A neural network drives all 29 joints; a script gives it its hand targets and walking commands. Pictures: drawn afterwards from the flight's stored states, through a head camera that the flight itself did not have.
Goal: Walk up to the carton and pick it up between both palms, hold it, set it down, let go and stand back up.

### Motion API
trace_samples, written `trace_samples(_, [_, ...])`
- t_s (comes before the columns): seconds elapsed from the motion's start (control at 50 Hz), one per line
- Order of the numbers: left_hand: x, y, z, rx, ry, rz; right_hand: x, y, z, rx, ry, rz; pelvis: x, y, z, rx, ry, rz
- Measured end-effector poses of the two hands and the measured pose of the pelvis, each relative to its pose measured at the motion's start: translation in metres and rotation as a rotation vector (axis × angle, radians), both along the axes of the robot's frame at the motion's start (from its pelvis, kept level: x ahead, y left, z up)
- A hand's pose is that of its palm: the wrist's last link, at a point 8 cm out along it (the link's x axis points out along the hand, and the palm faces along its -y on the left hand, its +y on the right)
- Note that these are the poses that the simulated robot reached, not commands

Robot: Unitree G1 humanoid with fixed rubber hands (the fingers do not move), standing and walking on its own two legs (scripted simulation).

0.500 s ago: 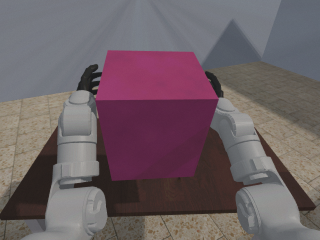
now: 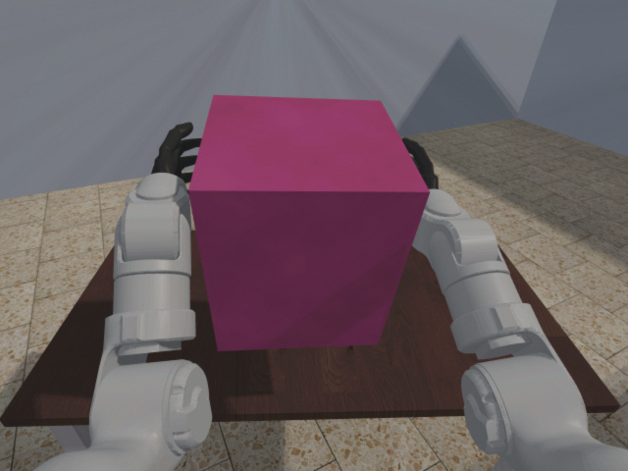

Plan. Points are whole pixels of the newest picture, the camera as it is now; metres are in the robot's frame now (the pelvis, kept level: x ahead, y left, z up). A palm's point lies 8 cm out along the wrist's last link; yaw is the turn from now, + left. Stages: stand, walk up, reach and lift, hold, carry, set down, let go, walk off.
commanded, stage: hold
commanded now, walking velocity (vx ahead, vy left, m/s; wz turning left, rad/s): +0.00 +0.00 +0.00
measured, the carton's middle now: (299, 225) +0.37 +0.01 +0.21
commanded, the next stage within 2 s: none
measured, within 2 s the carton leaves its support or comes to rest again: neither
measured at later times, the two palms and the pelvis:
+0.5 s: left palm (168, 185) +0.37 +0.16 +0.27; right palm (417, 198) +0.37 -0.14 +0.25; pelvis +0.00 +0.00 +0.00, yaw +0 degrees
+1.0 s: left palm (169, 186) +0.36 +0.16 +0.27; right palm (420, 200) +0.36 -0.14 +0.25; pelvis +0.00 +0.00 +0.00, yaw +0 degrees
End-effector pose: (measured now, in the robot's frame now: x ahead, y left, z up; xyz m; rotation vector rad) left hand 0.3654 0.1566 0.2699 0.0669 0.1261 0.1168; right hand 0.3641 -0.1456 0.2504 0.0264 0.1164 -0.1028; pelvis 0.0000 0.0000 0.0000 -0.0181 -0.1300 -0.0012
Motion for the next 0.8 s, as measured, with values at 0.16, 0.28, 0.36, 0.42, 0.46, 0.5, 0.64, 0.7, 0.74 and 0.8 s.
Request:
trace_samples(0.16, [0.0004,0.0027,0.0021,-0.003,-0.003,0.0,0.0008,0.0027,0.0021,0.002,-0.003,0.001,0.0006,0.0001,0.0,0.0,0.002,0.004])
trace_samples(0.28, [0.0016,0.0039,0.0024,-0.001,-0.003,-0.001,0.0018,0.0038,0.0029,0.007,-0.002,-0.001,0.0015,0.0019,0.0,0.0,0.001,0.003])
trace_samples(0.36, [0.003,0.0042,0.0005,0.003,0.002,-0.006,0.0022,0.004,0.0011,0.005,0.003,-0.004,0.0023,0.0032,0.0001,0.0,0.0,0.002])
trace_samples(0.42, [0.0031,0.0041,-0.0006,0.003,0.0,-0.008,0.0019,0.0039,0.0004,0.002,0.001,-0.005,0.003,0.0039,0.0001,-0.001,-0.001,0.0])
trace_samples(0.46, [0.0031,0.0039,-0.0011,0.003,-0.001,-0.009,0.0018,0.0036,0.0003,0.003,0.0,-0.006,0.0032,0.0043,0.0001,-0.001,-0.001,0.0])
trace_samples(0.5, [0.0034,0.0034,-0.0018,0.005,-0.001,-0.01,0.0018,0.0031,0.0,0.005,0.0,-0.007,0.0034,0.0045,0.0,-0.002,-0.001,-0.001])
trace_samples(0.64, [0.0027,0.0002,-0.0033,0.014,-0.002,-0.011,0.0008,0.0001,-0.0027,0.012,-0.001,-0.009,0.0035,0.0048,0.0,-0.003,-0.003,-0.004])
trace_samples(0.7, [0.0026,-0.0015,-0.0031,0.011,-0.002,-0.01,0.0004,-0.0014,-0.0032,0.014,-0.001,-0.01,0.0032,0.0045,-0.0001,-0.002,-0.004,-0.006])
trace_samples(0.74, [0.0025,-0.0018,-0.0031,0.007,0.0,-0.008,0.0005,-0.0018,-0.0036,0.011,0.001,-0.009,0.0029,0.0041,-0.0001,-0.002,-0.004,-0.006])
trace_samples(0.8, [0.0016,-0.0018,-0.0012,0.007,-0.008,-0.007,0.0002,-0.0017,-0.0021,0.006,-0.007,-0.006,0.0029,0.0033,0.0,-0.001,-0.001,-0.004])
